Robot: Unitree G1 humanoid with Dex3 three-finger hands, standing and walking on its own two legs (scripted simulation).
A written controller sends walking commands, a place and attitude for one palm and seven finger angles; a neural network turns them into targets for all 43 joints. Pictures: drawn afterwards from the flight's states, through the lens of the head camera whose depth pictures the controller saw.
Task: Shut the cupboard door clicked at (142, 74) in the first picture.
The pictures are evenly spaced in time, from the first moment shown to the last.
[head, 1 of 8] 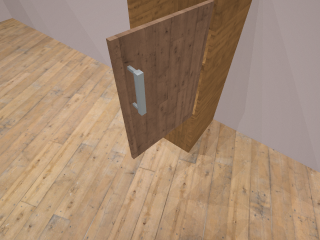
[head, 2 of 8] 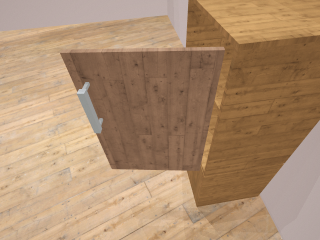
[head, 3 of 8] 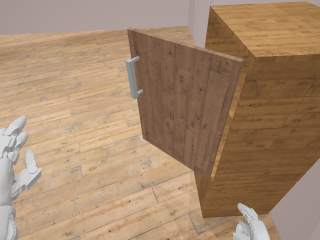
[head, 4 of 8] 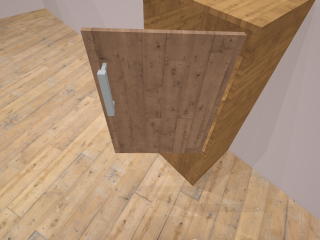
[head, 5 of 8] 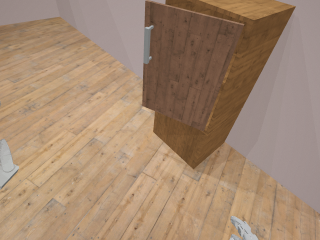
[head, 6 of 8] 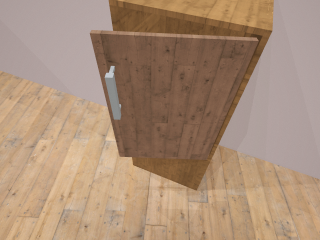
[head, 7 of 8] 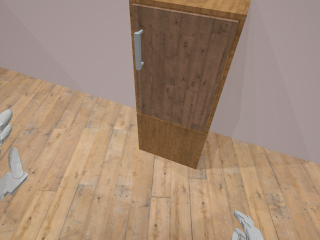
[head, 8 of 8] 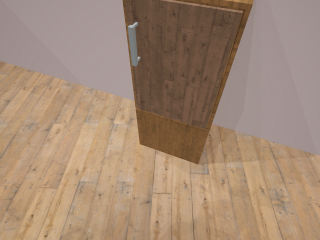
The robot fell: no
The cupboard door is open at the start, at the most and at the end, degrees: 79 79 0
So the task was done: yes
